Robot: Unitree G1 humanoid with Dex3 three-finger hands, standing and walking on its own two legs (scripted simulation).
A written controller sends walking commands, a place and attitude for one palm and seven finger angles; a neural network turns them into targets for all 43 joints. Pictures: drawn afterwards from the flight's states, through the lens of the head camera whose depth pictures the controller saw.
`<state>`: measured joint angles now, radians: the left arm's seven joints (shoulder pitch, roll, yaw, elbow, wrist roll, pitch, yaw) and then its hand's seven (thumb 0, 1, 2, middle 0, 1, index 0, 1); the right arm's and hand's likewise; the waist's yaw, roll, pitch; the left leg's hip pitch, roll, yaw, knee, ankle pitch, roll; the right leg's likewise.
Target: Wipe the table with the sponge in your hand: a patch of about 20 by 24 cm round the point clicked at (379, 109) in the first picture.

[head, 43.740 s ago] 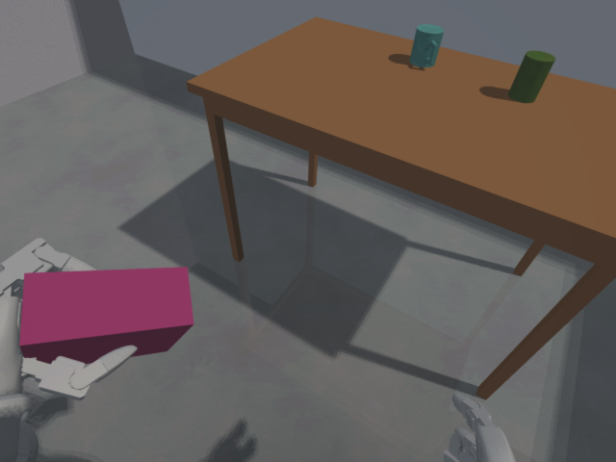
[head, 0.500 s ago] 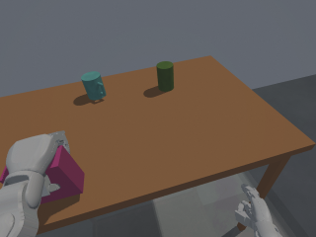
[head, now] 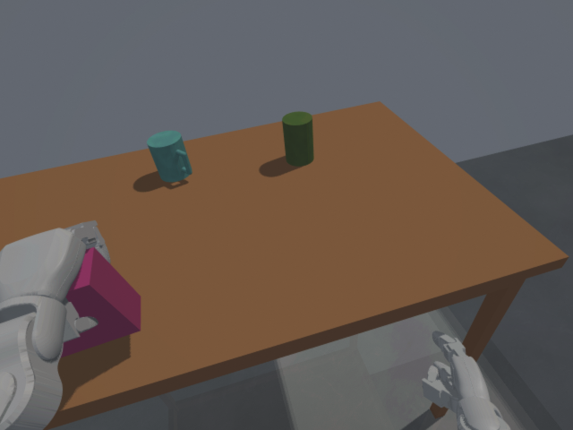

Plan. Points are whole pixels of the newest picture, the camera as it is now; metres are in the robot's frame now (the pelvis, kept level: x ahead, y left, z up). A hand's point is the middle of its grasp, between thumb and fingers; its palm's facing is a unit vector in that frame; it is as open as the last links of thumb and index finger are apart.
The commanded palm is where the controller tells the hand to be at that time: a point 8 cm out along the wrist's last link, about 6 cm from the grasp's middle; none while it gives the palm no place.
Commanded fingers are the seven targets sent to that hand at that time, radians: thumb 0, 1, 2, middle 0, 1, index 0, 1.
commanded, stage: move the sponge above the wiping area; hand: left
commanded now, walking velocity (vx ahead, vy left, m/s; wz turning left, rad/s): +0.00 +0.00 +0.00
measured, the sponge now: (82, 313) +0.20 +0.33 +0.09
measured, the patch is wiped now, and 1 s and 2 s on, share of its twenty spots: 0.00 0.00 0.00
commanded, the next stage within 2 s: lower the sponge onto the table in 1.98 s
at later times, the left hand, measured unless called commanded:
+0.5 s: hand (76, 281) +0.21 +0.31 +0.16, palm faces +0.18 -0.08 -0.98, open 9.9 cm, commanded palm +0.16 +0.29 +0.21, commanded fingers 0.00 0.10 1.30 -1.20 -1.60 -1.20 -1.60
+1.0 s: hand (104, 288) +0.21 +0.28 +0.14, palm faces +0.11 -0.12 -0.99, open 9.9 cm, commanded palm +0.16 +0.28 +0.21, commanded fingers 0.00 0.10 1.30 -1.20 -1.60 -1.20 -1.60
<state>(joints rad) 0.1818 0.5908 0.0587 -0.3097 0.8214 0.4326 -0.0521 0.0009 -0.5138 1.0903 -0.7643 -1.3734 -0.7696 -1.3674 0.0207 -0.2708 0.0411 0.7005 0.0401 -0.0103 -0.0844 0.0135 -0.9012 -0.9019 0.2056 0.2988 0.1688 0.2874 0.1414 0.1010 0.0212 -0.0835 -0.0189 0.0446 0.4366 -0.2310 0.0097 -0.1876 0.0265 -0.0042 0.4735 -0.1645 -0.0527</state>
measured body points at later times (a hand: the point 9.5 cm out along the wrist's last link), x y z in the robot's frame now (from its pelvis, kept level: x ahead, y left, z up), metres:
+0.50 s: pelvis +0.00 +0.00 +0.00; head -0.04 -0.06 +0.44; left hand +0.19 +0.31 +0.21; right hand +0.25 -0.20 -0.07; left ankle +0.01 +0.12 -0.74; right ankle +0.07 -0.08 -0.74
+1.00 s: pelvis +0.00 +0.00 +0.00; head -0.04 -0.06 +0.44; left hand +0.20 +0.28 +0.20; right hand +0.25 -0.20 -0.07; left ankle +0.01 +0.12 -0.74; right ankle +0.07 -0.08 -0.74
